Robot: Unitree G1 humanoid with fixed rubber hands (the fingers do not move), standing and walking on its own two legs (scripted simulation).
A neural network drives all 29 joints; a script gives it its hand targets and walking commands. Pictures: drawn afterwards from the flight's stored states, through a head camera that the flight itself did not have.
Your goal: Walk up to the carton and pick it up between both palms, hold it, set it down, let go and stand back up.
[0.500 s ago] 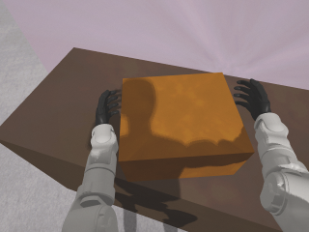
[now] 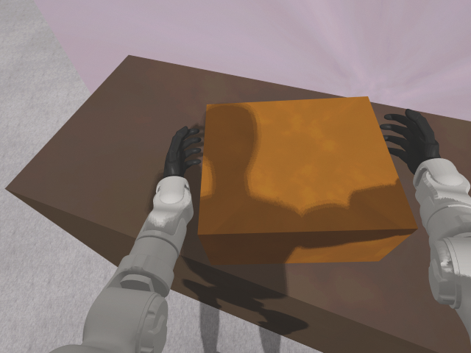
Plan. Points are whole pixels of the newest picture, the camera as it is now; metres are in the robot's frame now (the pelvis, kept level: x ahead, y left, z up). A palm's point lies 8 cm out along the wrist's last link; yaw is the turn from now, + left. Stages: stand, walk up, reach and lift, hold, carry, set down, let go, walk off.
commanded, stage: set down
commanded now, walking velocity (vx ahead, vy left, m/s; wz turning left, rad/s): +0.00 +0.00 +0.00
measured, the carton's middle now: (289, 180) +0.44 -0.03 -0.02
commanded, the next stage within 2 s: none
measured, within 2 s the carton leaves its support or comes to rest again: neither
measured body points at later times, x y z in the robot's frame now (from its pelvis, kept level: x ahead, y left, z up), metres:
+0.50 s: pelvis -0.01 -0.01 -0.02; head +0.09 -0.04 +0.42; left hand +0.40 +0.19 +0.02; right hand +0.48 -0.29 +0.06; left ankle -0.01 +0.14 -0.74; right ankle +0.00 -0.09 -0.74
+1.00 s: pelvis -0.01 +0.00 +0.00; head +0.04 -0.02 +0.44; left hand +0.40 +0.21 +0.12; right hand +0.46 -0.31 +0.15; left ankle -0.01 +0.14 -0.74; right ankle +0.00 -0.09 -0.74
